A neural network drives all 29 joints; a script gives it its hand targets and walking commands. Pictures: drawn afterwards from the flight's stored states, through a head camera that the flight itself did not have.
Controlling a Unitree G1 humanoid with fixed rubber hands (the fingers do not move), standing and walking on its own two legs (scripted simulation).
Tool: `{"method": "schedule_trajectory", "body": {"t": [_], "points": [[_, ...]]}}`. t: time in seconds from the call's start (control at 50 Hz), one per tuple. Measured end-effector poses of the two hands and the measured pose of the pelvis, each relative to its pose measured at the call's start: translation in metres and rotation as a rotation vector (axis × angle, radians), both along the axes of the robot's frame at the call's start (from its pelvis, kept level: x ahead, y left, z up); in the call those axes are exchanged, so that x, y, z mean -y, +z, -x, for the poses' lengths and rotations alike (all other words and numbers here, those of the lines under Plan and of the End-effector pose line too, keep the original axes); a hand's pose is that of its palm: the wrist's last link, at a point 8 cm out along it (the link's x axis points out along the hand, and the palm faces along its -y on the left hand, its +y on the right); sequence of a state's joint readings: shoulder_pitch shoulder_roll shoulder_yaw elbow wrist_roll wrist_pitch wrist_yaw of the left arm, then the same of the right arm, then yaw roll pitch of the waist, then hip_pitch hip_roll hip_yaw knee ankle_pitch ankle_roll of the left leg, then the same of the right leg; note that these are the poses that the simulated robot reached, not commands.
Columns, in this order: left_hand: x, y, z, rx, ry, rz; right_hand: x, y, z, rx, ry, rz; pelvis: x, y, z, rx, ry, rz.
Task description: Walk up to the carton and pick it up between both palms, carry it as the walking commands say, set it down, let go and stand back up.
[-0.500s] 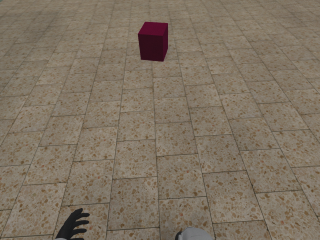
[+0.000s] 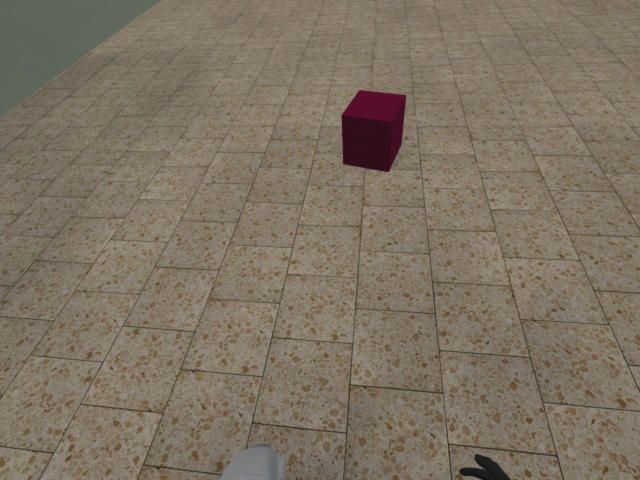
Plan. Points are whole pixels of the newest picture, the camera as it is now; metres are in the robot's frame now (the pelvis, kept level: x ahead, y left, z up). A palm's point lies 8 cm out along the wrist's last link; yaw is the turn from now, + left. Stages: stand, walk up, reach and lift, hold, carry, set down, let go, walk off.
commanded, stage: walk up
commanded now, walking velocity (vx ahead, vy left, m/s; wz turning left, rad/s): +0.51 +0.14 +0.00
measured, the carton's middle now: (373, 130) +1.91 -0.12 -0.64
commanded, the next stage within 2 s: none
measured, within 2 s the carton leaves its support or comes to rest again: neither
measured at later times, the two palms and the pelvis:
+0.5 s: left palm (147, 393) +0.27 +0.33 -0.15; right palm (464, 456) +0.19 -0.17 -0.12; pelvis +0.23 +0.08 +0.00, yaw +1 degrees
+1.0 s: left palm (225, 283) +0.47 +0.23 -0.11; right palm (496, 290) +0.50 -0.29 -0.16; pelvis +0.47 -0.04 +0.00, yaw +0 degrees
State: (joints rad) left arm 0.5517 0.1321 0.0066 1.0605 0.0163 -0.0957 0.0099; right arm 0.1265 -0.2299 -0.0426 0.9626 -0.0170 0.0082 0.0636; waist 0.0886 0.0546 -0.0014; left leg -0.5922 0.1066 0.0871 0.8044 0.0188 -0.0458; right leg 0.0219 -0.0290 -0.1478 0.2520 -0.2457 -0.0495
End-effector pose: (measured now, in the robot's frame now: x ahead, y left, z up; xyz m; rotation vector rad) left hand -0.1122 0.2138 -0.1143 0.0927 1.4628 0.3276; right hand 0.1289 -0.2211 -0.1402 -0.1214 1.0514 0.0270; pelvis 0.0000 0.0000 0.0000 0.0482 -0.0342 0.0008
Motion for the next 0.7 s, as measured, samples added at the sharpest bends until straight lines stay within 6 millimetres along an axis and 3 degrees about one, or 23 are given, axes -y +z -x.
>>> {"method": "schedule_trajectory", "body": {"t": [0.12, 0.2, 0.24, 0.28, 0.38, 0.44, 0.5, 0.58, 0.7], "points": [[-0.016, -0.006, -0.023, -0.095, 0.05, 0.022, -0.036, 0.01, -0.096, 0.087, 0.038, 0.013, -0.025, -0.007, -0.052, -0.025, 0.001, 0.021], [-0.044, -0.012, -0.047, -0.179, 0.064, 0.031, -0.062, 0.012, -0.166, 0.152, 0.066, 0.046, -0.05, -0.017, -0.097, -0.042, 0.002, 0.024], [-0.062, -0.023, -0.067, -0.216, 0.049, 0.045, -0.071, 0.008, -0.188, 0.189, 0.054, 0.077, -0.065, -0.029, -0.12, -0.042, -0.003, 0.044], [-0.081, -0.033, -0.105, -0.194, 0.018, 0.052, -0.071, 0.001, -0.182, 0.15, 0.027, 0.112, -0.075, -0.031, -0.137, -0.033, -0.001, 0.051], [-0.117, -0.044, -0.243, 0.021, -0.097, 0.057, -0.056, 0.005, -0.113, -0.113, -0.108, 0.178, -0.083, -0.016, -0.179, -0.013, 0.003, 0.073], [-0.122, -0.042, -0.319, 0.123, -0.153, 0.068, -0.052, 0.015, -0.082, -0.216, -0.173, 0.199, -0.083, -0.008, -0.204, -0.009, 0.014, 0.086], [-0.116, -0.038, -0.385, 0.212, -0.189, 0.084, -0.052, 0.021, -0.064, -0.294, -0.22, 0.203, -0.079, -0.003, -0.229, -0.01, 0.017, 0.091], [-0.095, -0.032, -0.459, 0.297, -0.237, 0.114, -0.048, 0.023, -0.067, -0.333, -0.271, 0.197, -0.069, -0.001, -0.264, -0.017, 0.006, 0.088], [-0.048, -0.022, -0.566, 0.402, -0.32, 0.125, -0.033, 0.012, -0.107, -0.356, -0.306, 0.151, -0.039, -0.006, -0.321, -0.037, -0.002, 0.07]]}}
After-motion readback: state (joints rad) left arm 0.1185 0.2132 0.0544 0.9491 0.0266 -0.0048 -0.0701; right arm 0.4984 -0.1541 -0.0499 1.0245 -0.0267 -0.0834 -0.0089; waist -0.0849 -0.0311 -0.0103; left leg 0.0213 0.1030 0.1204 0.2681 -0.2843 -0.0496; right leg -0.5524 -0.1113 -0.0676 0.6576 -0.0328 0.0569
